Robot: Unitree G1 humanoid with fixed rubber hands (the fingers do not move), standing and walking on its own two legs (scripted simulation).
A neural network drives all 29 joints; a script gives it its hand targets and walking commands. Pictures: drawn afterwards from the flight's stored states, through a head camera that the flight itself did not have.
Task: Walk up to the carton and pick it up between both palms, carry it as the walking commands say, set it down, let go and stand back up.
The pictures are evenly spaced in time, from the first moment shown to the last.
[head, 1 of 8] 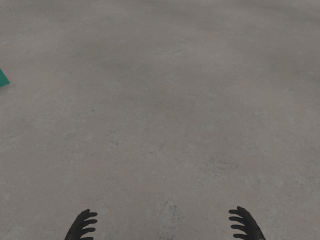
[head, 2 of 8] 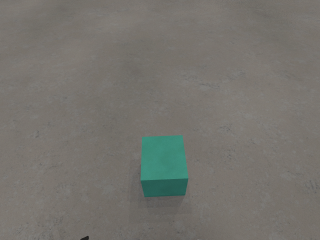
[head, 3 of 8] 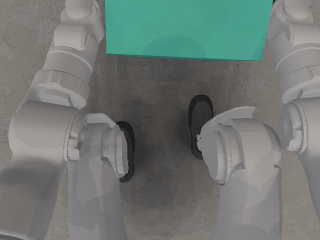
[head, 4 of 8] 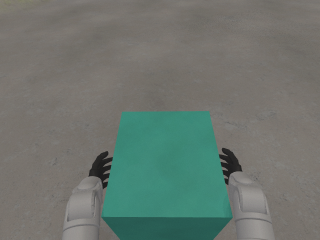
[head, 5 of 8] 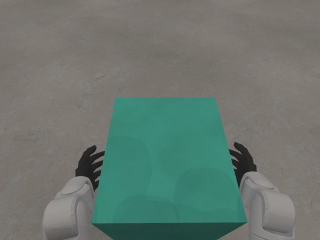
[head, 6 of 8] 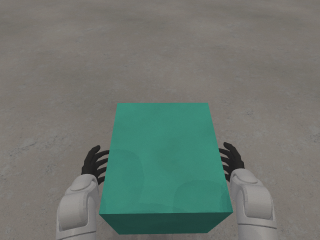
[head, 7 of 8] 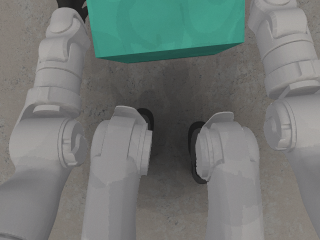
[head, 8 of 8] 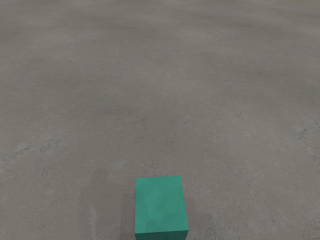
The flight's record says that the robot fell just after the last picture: no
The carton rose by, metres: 0.70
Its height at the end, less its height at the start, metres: +0.00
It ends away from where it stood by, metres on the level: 5.73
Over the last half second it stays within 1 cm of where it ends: yes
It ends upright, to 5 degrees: yes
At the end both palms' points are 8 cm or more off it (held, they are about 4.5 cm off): yes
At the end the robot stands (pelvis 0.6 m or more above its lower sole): yes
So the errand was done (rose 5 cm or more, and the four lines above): yes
